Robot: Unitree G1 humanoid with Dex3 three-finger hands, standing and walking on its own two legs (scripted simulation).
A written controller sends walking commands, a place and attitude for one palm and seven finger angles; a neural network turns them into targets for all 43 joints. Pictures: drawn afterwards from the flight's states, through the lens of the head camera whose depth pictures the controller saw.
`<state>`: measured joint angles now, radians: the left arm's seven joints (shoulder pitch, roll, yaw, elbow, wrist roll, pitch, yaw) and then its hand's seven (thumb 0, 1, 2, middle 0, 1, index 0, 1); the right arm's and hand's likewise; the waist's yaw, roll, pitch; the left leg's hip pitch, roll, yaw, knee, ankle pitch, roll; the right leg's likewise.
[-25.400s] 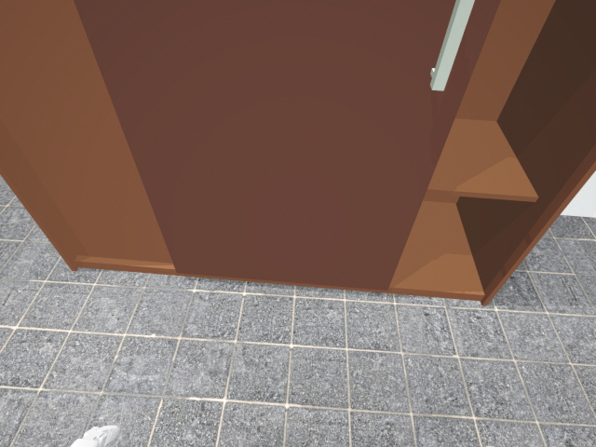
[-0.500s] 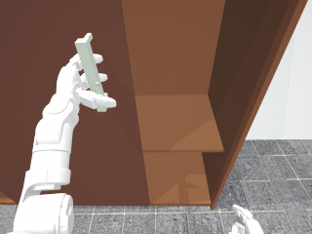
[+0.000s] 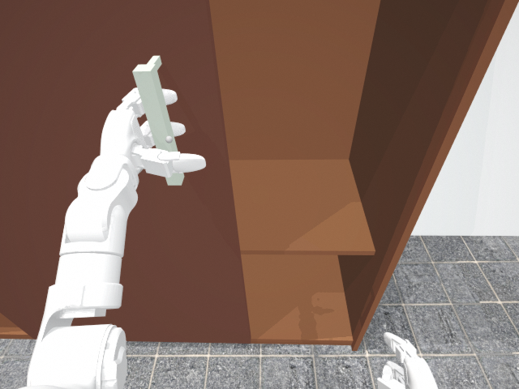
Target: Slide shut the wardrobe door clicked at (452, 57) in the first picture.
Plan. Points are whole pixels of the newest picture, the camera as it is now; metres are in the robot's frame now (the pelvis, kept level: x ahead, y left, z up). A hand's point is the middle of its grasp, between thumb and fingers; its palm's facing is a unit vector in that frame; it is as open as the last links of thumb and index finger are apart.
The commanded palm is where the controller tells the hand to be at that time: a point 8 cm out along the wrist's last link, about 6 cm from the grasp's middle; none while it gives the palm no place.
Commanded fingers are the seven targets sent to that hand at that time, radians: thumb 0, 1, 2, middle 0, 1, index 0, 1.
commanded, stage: grip the handle and tug to test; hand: left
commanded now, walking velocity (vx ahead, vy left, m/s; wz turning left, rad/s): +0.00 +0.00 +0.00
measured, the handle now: (166, 124) +0.44 +0.18 +0.22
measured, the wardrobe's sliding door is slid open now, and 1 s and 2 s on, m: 0.38 0.38 0.37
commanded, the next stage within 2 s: tug the door sideways, standing still in 1.20 s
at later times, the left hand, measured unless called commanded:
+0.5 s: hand (172, 140) +0.39 +0.16 +0.23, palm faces +0.06 -1.00 -0.01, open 5.6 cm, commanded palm +0.37 +0.21 +0.23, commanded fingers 0.00 0.90 0.90 -0.45 -1.40 -0.45 -1.40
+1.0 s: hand (173, 141) +0.39 +0.15 +0.23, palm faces +0.07 -1.00 -0.01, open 5.8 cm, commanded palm +0.35 +0.21 +0.23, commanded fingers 0.00 0.90 0.90 -0.45 -1.40 -0.45 -1.40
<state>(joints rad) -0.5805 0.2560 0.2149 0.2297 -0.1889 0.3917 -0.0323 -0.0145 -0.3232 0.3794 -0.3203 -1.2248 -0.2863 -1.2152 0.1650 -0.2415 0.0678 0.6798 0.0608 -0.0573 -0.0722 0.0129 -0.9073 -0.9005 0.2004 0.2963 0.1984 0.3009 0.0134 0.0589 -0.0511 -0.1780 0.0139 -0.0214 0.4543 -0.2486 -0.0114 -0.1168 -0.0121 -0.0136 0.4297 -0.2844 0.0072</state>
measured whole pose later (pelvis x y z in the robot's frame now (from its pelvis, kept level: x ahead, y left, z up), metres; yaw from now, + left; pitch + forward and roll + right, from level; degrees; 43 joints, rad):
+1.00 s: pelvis +0.02 +0.00 +0.00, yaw -1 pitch -1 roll +0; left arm -0.47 0.26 0.25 0.12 -0.20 0.40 -0.04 -0.01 0.72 0.80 -0.40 -1.40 -0.33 -1.40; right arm 0.17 -0.25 0.06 0.65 0.06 -0.05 -0.06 0.01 -0.91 -0.90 0.20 0.30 0.20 0.30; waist -0.01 0.06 -0.06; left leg -0.16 0.02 0.00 0.44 -0.27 -0.01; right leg -0.11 -0.01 0.01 0.42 -0.30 0.00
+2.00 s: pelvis +0.01 +0.02 +0.00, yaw +3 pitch -1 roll -1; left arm -0.61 0.11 0.04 0.14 -0.11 0.40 0.13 -0.02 0.75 0.80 -0.36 -1.40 -0.25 -1.40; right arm 0.13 -0.20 0.06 0.69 0.04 -0.04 -0.01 0.01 -0.91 -0.90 0.20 0.30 0.20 0.30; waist 0.06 0.05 -0.02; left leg -0.20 -0.03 -0.06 0.51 -0.29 0.01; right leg -0.11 -0.05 -0.05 0.46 -0.31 0.01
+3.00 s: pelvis +0.02 -0.11 -0.03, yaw +5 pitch -6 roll -3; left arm -0.69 0.27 0.17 0.23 -0.07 0.00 0.13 -0.08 0.67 0.83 -0.46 -1.40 -0.30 -1.38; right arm 0.14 -0.20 0.00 0.67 0.06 0.01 -0.02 0.01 -0.91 -0.90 0.20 0.30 0.20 0.30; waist 0.04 0.06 0.20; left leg -0.28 0.13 -0.13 0.84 -0.48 -0.02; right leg -0.35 0.01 -0.05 0.68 -0.18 0.01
